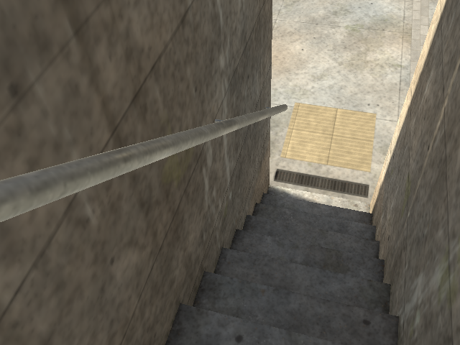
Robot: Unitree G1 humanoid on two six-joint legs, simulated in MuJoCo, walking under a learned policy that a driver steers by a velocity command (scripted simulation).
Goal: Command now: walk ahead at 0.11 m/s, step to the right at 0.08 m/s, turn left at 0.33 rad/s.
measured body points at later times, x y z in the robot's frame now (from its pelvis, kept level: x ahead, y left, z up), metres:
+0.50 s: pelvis +0.15 -0.12 -0.19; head +0.17 -0.12 +0.26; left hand +0.18 +0.15 -0.33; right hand +0.24 -0.39 -0.31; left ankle +0.14 +0.02 -0.62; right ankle +0.19 -0.22 -0.91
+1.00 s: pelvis +0.24 -0.05 -0.19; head +0.25 -0.05 +0.26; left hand +0.40 +0.15 -0.32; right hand +0.29 -0.31 -0.31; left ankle +0.28 +0.03 -0.91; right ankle +0.22 -0.19 -0.91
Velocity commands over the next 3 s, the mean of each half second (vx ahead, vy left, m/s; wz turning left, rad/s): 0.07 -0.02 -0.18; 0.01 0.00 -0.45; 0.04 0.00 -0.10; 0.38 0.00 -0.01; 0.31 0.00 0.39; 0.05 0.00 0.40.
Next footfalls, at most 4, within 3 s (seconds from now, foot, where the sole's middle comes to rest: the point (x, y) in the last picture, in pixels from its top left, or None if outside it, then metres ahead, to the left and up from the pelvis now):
0.36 right None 0.25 -0.22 -0.95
0.84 left None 0.32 0.02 -0.95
1.90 right None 0.48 -0.29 -1.15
2.50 left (287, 315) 0.77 -0.12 -1.35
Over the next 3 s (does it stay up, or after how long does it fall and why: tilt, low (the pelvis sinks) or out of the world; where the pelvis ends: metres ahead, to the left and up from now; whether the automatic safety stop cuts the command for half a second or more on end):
stays up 0.71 -0.29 -0.63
